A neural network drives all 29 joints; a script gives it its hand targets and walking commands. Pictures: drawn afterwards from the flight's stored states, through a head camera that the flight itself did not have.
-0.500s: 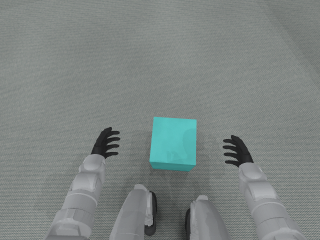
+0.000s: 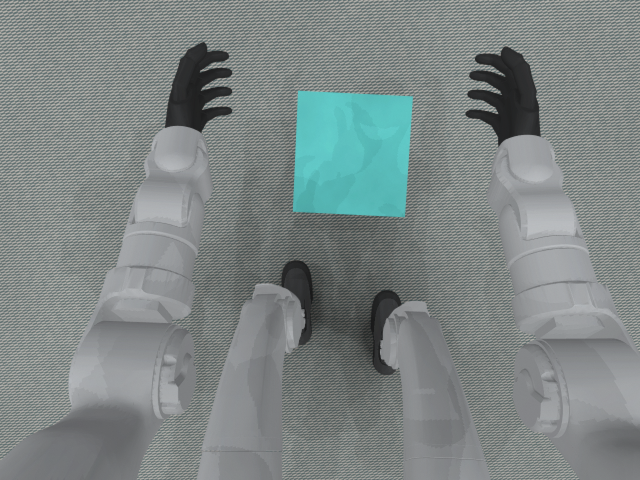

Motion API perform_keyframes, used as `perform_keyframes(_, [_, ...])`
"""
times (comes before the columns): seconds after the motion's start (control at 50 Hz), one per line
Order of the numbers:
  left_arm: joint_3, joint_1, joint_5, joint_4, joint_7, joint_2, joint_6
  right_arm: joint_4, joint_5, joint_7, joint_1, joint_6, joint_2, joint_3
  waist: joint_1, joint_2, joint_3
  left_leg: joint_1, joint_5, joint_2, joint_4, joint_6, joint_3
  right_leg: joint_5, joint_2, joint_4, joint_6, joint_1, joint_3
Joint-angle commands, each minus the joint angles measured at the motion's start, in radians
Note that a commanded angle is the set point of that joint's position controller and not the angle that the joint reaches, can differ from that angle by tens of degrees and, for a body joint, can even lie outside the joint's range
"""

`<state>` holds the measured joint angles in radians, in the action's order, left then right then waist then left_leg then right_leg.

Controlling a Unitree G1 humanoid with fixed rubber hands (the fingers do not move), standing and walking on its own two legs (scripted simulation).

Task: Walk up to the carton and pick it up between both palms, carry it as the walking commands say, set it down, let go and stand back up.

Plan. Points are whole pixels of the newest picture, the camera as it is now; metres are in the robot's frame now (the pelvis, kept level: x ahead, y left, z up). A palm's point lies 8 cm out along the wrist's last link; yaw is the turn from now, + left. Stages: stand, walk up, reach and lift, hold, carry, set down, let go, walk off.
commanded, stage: reach and lift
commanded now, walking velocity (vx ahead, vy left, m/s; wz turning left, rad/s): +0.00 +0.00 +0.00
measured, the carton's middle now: (347, 163) +0.48 +0.00 -0.54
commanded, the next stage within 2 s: none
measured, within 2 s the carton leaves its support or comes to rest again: neither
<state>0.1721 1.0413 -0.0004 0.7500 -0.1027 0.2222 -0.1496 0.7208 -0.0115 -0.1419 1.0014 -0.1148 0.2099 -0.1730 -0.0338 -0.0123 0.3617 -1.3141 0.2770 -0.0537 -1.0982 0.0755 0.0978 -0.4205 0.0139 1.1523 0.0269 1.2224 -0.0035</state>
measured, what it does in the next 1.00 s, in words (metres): lowers itself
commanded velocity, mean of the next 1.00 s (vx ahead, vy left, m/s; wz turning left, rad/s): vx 0.00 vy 0.00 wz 0.00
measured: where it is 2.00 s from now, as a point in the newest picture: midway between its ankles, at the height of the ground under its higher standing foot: (341, 332)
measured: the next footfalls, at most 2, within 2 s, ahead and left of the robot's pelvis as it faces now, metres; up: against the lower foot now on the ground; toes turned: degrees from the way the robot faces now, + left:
none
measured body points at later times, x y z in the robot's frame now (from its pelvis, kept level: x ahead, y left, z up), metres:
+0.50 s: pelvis -0.05 -0.01 -0.09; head +0.31 +0.00 +0.16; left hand +0.49 +0.19 -0.26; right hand +0.49 -0.16 -0.26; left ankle +0.12 +0.09 -0.63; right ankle +0.06 -0.14 -0.63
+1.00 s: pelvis -0.06 +0.00 -0.23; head +0.30 +0.03 +0.03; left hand +0.47 +0.19 -0.40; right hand +0.47 -0.15 -0.41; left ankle +0.12 +0.09 -0.63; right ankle +0.06 -0.13 -0.63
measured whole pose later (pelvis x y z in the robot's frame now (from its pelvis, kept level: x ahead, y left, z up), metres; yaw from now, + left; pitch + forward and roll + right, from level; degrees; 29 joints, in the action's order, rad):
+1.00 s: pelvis -0.06 +0.00 -0.23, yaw +1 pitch +27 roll -2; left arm 0.08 1.38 0.12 0.98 -0.15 0.33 -0.17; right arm 0.99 -0.12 -0.19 1.34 -0.12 0.27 -0.17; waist -0.02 -0.02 0.52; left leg -2.01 0.39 -0.08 -1.92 0.11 0.10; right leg -0.62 0.01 2.04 0.05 1.89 -0.02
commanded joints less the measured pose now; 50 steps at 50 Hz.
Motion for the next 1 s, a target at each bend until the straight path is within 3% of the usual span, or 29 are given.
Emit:
perform_keyframes(0.0, [0.039,0.341,0.115,-0.373,-0.034,0.268,0.048,-0.333,-0.151,-0.048,0.237,0.044,0.183,-0.138,0.112,0.119,-2.074,1.481,-0.911,0.048,-0.182,-0.061,-0.295,0.337,0.092,-0.053,0.002,0.168,0.031])
perform_keyframes(0.04, [0.051,0.347,0.134,-0.391,-0.036,0.293,0.038,-0.360,-0.161,-0.051,0.248,0.025,0.182,-0.116,0.092,0.082,-2.107,1.457,-0.957,0.048,-0.204,-0.053,-0.279,0.366,0.093,-0.042,0.002,0.140,0.026])
perform_keyframes(0.06, [0.028,0.315,0.145,-0.330,-0.031,0.244,0.024,-0.309,-0.149,-0.055,0.213,0.019,0.171,-0.134,0.131,0.098,-2.102,1.438,-0.969,0.050,-0.203,-0.060,-0.278,0.377,0.092,-0.039,0.002,0.151,0.035])
perform_keyframes(0.1, [0.058,0.367,0.164,-0.507,-0.037,0.290,0.013,-0.484,-0.153,-0.063,0.247,0.001,0.209,-0.150,0.116,0.082,-2.334,1.597,-1.087,0.055,-0.247,-0.048,-0.295,0.421,0.100,-0.019,0.009,0.117,0.037])
perform_keyframes(0.14, [0.084,0.392,0.160,-0.556,-0.046,0.275,0.017,-0.457,-0.176,-0.070,0.233,0.008,0.194,-0.149,0.081,0.166,-2.226,1.730,-1.243,0.006,-0.305,-0.038,-0.349,0.242,0.100,-0.055,-0.002,0.475,0.037])
perform_keyframes(0.16, [0.071,0.422,0.132,-0.426,-0.048,0.266,0.014,-0.365,-0.147,-0.069,0.270,0.014,0.233,-0.161,0.107,0.142,-2.146,1.592,-1.136,-0.003,-0.313,-0.065,-0.340,0.205,0.100,-0.056,-0.023,0.445,0.025])
perform_keyframes(0.18, [0.078,0.466,0.130,-0.374,-0.039,0.297,0.025,-0.383,-0.171,-0.067,0.343,0.014,0.198,-0.119,0.052,0.122,-2.074,1.450,-1.025,0.013,-0.321,-0.055,-0.308,0.212,0.096,-0.010,-0.019,0.425,0.012])
perform_keyframes(0.2, [0.093,0.484,0.133,-0.401,-0.036,0.315,0.036,-0.444,-0.169,-0.065,0.373,0.022,0.197,-0.118,0.057,0.045,-2.137,1.346,-0.955,0.033,-0.311,-0.044,-0.294,0.277,0.098,0.023,-0.010,0.289,0.024])
perform_keyframes(0.24, [0.114,0.455,0.128,-0.178,-0.013,0.344,0.050,-0.269,-0.205,-0.057,0.378,0.006,0.111,-0.041,-0.004,-0.011,-1.897,1.051,-0.728,0.047,-0.312,-0.011,-0.258,0.237,0.073,0.094,0.011,0.302,0.008])
perform_keyframes(0.3, [0.131,0.494,0.093,0.044,0.015,0.338,0.051,-0.096,-0.146,-0.052,0.460,0.003,0.137,-0.080,0.008,-0.061,-1.666,0.599,-0.385,0.066,-0.330,-0.015,-0.193,0.151,0.065,0.171,0.017,0.277,0.011])
perform_keyframes(0.32, [0.145,0.519,0.095,0.027,0.022,0.370,0.049,-0.160,-0.184,-0.056,0.533,-0.005,0.092,-0.021,-0.039,-0.114,-1.705,0.571,-0.305,0.071,-0.316,0.000,-0.173,0.117,0.061,0.169,0.025,0.163,0.002])
perform_keyframes(0.36, [0.125,0.586,0.111,0.058,0.018,0.383,0.046,-0.146,-0.188,-0.063,0.624,-0.012,0.134,-0.030,-0.036,-0.125,-1.695,0.459,-0.199,0.082,-0.362,-0.002,-0.143,0.060,0.064,0.230,0.028,0.172,0.014])
perform_keyframes(0.38, [0.087,0.595,0.119,0.113,0.025,0.379,0.032,-0.068,-0.191,-0.074,0.589,-0.024,0.130,-0.028,0.010,-0.111,-1.675,0.432,-0.125,0.077,-0.369,-0.004,-0.144,0.010,0.062,0.238,0.023,0.157,0.027])
perform_keyframes(0.44, [0.091,0.686,0.126,0.056,0.014,0.428,0.024,-0.135,-0.204,-0.105,0.645,-0.035,0.159,-0.026,-0.012,-0.088,-1.799,0.402,-0.108,0.082,-0.435,-0.004,-0.116,0.004,0.070,0.303,0.020,0.116,0.034])
perform_keyframes(0.48, [0.044,0.711,0.154,0.047,0.002,0.413,0.004,-0.122,-0.196,-0.119,0.659,-0.045,0.178,-0.030,0.035,-0.081,-1.873,0.425,-0.097,0.082,-0.465,-0.018,-0.126,0.016,0.081,0.358,0.017,0.113,0.067])
perform_keyframes(0.5, [0.033,0.712,0.179,0.157,0.004,0.412,0.007,-0.003,-0.201,-0.119,0.656,-0.051,0.159,-0.005,0.032,-0.084,-1.671,0.306,-0.011,0.072,-0.491,-0.004,-0.117,-0.081,0.067,0.367,0.005,0.213,0.043])
perform_keyframes(0.52, [0.049,0.782,0.167,-0.050,-0.011,0.476,0.004,-0.195,-0.203,-0.132,0.683,-0.049,0.191,-0.021,0.049,-0.079,-1.971,0.487,-0.105,0.079,-0.508,-0.014,-0.128,0.024,0.078,0.389,0.015,0.082,0.066])
perform_keyframes(0.56, [-0.015,0.808,0.200,0.046,-0.012,0.426,0.002,-0.014,-0.201,-0.127,0.653,-0.052,0.194,-0.017,0.091,-0.024,-1.732,0.361,0.008,0.060,-0.552,-0.019,-0.140,-0.075,0.062,0.450,-0.007,0.262,0.074])
perform_keyframes(0.68, [-0.086,0.826,0.268,-0.181,-0.067,0.436,-0.022,-0.204,-0.249,-0.125,0.709,-0.052,0.255,0.006,0.098,0.033,-1.928,0.598,-0.068,0.066,-0.636,-0.016,-0.199,-0.018,0.057,0.564,-0.030,0.295,0.094])
perform_keyframes(0.7, [-0.121,0.802,0.285,0.046,-0.069,0.394,-0.029,-0.014,-0.254,-0.112,0.693,-0.053,0.247,0.023,0.110,0.027,-1.708,0.494,0.019,0.051,-0.651,-0.016,-0.220,-0.109,0.042,0.588,-0.033,0.481,0.091])
perform_keyframes(0.74, [-0.121,0.799,0.290,-0.012,-0.073,0.360,-0.014,-0.034,-0.226,-0.100,0.696,-0.030,0.244,0.003,0.134,0.020,-1.634,0.455,0.009,0.059,-0.675,-0.015,-0.227,-0.099,0.048,0.607,-0.041,0.517,0.088])
perform_keyframes(0.76, [-0.107,0.828,0.284,-0.139,-0.080,0.389,-0.007,-0.219,-0.238,-0.099,0.766,-0.016,0.265,0.012,0.107,0.020,-1.799,0.535,-0.050,0.071,-0.675,-0.018,-0.227,-0.023,0.054,0.626,-0.038,0.404,0.095])
perform_keyframes(0.78, [-0.122,0.758,0.292,0.193,-0.074,0.327,-0.010,0.088,-0.221,-0.080,0.698,-0.016,0.252,0.021,0.124,-0.002,-1.439,0.319,0.086,0.050,-0.694,-0.019,-0.234,-0.165,0.040,0.641,-0.042,0.646,0.094])
perform_keyframes(0.82, [-0.092,0.744,0.247,0.210,-0.064,0.325,0.003,0.139,-0.225,-0.060,0.662,-0.002,0.223,0.016,0.108,-0.013,-1.344,0.277,0.093,0.055,-0.719,-0.020,-0.220,-0.170,0.039,0.634,-0.030,0.667,0.080])
perform_keyframes(0.84, [-0.092,0.779,0.237,0.012,-0.072,0.336,0.009,-0.020,-0.222,-0.062,0.685,0.009,0.230,-0.002,0.110,0.003,-1.610,0.442,-0.012,0.072,-0.726,-0.031,-0.239,-0.073,0.046,0.660,-0.024,0.546,0.096])
perform_keyframes(0.86, [-0.146,0.765,0.260,0.212,-0.067,0.291,0.019,0.148,-0.223,-0.047,0.690,0.020,0.215,0.009,0.126,0.018,-1.377,0.323,0.098,0.050,-0.717,-0.036,-0.290,-0.148,0.041,0.706,-0.031,0.728,0.097])
perform_keyframes(0.88, [-0.124,0.739,0.221,0.190,-0.065,0.278,0.033,0.151,-0.209,-0.035,0.670,0.034,0.223,-0.012,0.097,0.044,-1.362,0.344,0.030,0.062,-0.741,-0.042,-0.287,-0.133,0.043,0.724,-0.032,0.787,0.099])
perform_keyframes(0.94, [-0.144,0.739,0.233,0.258,-0.045,0.267,0.061,0.252,-0.177,-0.017,0.618,0.062,0.211,-0.014,0.152,0.031,-1.294,0.276,0.004,0.054,-0.782,-0.052,-0.306,-0.116,0.042,0.759,-0.029,0.837,0.102])
perform_keyframes(0.98, [-0.137,0.746,0.243,0.130,-0.054,0.295,0.085,0.143,-0.180,-0.029,0.647,0.088,0.250,-0.041,0.152,0.044,-1.431,0.309,-0.122,0.062,-0.821,-0.066,-0.281,-0.024,0.045,0.785,-0.023,0.741,0.097])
